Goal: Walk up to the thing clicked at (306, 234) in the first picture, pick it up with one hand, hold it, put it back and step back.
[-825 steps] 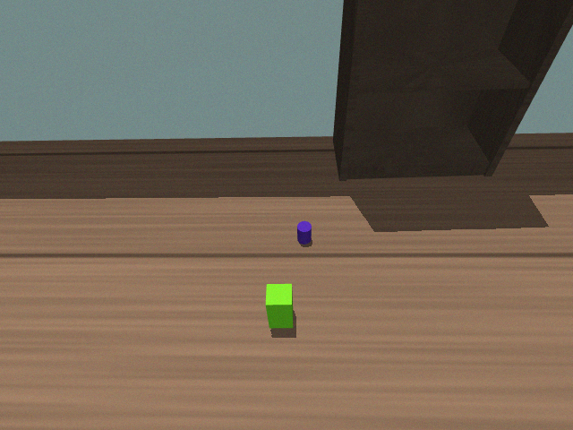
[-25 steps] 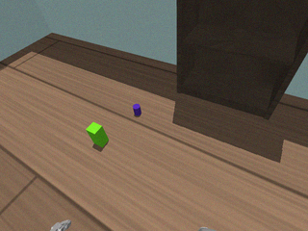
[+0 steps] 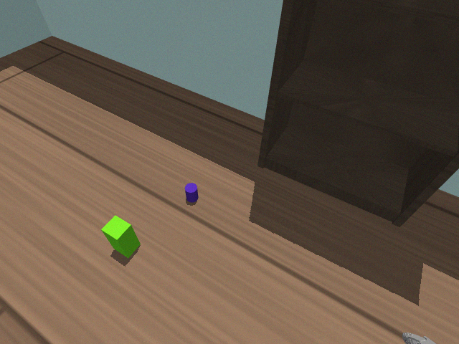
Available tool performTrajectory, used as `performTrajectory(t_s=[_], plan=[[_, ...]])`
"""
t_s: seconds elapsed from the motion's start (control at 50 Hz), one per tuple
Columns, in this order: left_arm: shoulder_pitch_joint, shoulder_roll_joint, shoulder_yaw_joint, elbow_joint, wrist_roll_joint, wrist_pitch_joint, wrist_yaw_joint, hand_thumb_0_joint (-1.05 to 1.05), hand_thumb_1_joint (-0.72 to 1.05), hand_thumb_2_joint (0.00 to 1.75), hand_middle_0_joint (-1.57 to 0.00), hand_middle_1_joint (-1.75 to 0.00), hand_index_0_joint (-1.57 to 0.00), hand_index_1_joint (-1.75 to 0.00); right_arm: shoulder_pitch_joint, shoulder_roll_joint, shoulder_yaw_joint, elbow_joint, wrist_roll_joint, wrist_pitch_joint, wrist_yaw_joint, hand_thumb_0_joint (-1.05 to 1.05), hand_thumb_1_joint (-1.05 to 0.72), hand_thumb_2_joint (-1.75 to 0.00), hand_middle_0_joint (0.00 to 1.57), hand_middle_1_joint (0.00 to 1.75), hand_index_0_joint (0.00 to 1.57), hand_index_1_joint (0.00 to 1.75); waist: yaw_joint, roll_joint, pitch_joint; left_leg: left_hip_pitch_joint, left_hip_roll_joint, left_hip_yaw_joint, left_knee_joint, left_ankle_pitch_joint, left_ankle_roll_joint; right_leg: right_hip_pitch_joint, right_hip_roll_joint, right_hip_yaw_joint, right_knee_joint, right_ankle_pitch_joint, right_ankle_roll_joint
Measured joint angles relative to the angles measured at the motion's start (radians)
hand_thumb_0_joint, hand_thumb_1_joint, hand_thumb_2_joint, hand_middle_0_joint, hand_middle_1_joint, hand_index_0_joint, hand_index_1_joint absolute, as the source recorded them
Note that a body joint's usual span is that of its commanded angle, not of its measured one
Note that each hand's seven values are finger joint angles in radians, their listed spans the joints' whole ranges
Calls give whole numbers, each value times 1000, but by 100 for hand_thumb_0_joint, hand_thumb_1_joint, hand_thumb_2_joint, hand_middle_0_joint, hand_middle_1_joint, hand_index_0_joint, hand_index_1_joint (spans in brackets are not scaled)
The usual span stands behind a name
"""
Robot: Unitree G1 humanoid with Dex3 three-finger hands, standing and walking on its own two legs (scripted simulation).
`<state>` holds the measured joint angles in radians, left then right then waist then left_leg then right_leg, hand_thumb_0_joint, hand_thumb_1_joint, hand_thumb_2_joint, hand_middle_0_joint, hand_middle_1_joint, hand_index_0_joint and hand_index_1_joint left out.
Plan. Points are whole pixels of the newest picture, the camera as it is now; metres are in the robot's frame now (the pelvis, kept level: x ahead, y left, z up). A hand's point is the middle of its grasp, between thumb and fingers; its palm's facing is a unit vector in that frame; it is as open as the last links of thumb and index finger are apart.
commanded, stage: walk up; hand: left
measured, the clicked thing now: (191, 192) +0.92 +0.21 -0.72
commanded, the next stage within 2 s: none
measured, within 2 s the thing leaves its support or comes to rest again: neither
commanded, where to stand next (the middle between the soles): +0.53 -0.03 m, yaw +0 degrees
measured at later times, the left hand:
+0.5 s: hand (141, 281) +0.26 +0.21 -0.10, palm faces +0.01 -0.91 -0.42, open 7.3 cm
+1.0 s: hand (131, 243) +0.37 +0.26 -0.15, palm faces +0.01 -0.94 -0.33, open 7.4 cm
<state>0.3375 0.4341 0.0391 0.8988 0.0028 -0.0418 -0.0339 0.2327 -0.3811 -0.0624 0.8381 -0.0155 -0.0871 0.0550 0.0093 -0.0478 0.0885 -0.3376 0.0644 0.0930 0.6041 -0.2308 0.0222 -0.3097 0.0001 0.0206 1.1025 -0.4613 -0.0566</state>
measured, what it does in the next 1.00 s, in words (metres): walks ahead: right foot, then left foot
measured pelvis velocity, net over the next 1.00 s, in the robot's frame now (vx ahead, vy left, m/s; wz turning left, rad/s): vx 0.35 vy -0.01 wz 0.05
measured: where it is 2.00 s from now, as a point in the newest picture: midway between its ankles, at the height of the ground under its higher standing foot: (238, 275)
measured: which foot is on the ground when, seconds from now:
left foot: down 0.00-0.34, up 0.36-0.84, down 0.86-1.00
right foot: up 0.00-0.30, down 0.32-0.88, up 0.90-1.00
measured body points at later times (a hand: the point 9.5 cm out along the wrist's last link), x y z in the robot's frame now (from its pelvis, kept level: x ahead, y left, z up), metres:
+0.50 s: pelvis +0.19 -0.06 +0.01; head +0.20 -0.10 +0.45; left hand +0.26 +0.25 -0.08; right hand +0.24 -0.38 -0.13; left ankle +0.16 +0.09 -0.65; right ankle +0.25 -0.16 -0.73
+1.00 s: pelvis +0.35 -0.01 +0.00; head +0.36 +0.02 +0.45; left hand +0.37 +0.31 -0.13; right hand +0.44 -0.32 -0.08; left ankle +0.39 +0.10 -0.73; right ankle +0.30 -0.15 -0.66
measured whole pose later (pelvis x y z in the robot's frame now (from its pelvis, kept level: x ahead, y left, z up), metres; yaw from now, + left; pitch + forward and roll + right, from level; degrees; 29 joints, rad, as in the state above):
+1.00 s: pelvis +0.35 -0.01 +0.00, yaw +3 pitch -3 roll -1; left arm 0.34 0.43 0.04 0.88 0.01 -0.04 -0.03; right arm 0.28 -0.39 -0.04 0.83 -0.01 -0.08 0.04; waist 0.00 -0.05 0.08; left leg -0.30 0.04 0.05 0.58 -0.23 0.03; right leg -0.36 -0.02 -0.01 1.09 -0.45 -0.05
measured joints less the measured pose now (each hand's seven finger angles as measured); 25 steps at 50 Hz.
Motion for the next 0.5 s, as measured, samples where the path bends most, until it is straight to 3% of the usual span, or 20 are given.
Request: performTrajectory(t_s=[0.08, 0.18, 0.28, 0.32, 0.36, 0.44, 0.5], plan=[[-27, 9, 4, -18, -12, -6, -9, 1, 91, 90, -20, -30, -21, -30, 40, 18, 23, -8, 16, -8, -12, 1, -90, -90, 21, 30, 21, 30, -12, -21, 1, 112, -17, 11, -100, -1, -4, -130, -28, 29, -19, 102, 13], [-53, 5, 13, -35, -3, 1, -31, 1, 91, 90, -20, -30, -20, -30, 83, 9, 27, -3, 10, -1, -13, 1, -90, -90, 21, 30, 21, 30, -11, -17, 0, 214, -27, 32, -157, -37, -12, -200, -88, 4, -220, 200, 44], [-75, -10, 20, -29, 9, 1, -49, 1, 91, 90, -20, -30, -20, -30, 110, -21, 18, -5, 7, 9, -10, 1, -90, -90, 21, 30, 21, 30, -27, 14, -4, 269, -24, 42, -128, -117, -39, -160, -102, -44, -440, 287, 35], [-75, -13, 23, -30, 12, -10, -49, 1, 91, 90, -20, -30, -21, -30, 127, -34, 14, -4, 9, 19, -12, 1, -90, -90, 21, 30, 21, 30, -31, 32, -17, 268, -11, 36, -63, -181, -49, -108, -85, -61, -501, 308, 25], [-85, -31, 29, -30, 17, -28, -38, 1, 91, 90, -20, -30, -21, -30, 125, -48, 8, 9, 10, 33, -18, 1, -90, -90, 21, 30, 21, 30, -27, 88, -11, 225, 34, -4, 98, -237, -12, -94, -48, -93, -455, 280, 25], [-79, -51, 17, -53, 6, -46, -22, 1, 91, 90, -20, -30, -21, -30, 103, -44, 20, 37, 14, 57, -24, 1, -90, -90, 21, 30, 20, 29, 3, 96, -7, 51, -37, -80, 455, -224, 13, -40, -50, -100, -456, 226, 14], [-52, -64, 8, -54, -1, -50, -12, 1, 91, 90, -20, -30, -21, -30, 85, -48, 22, 39, 22, 55, -17, 1, -90, -90, 21, 30, 20, 29, 14, 109, -9, -51, -41, -107, 481, -142, 16, 34, -40, -108, -551, 248, 14]])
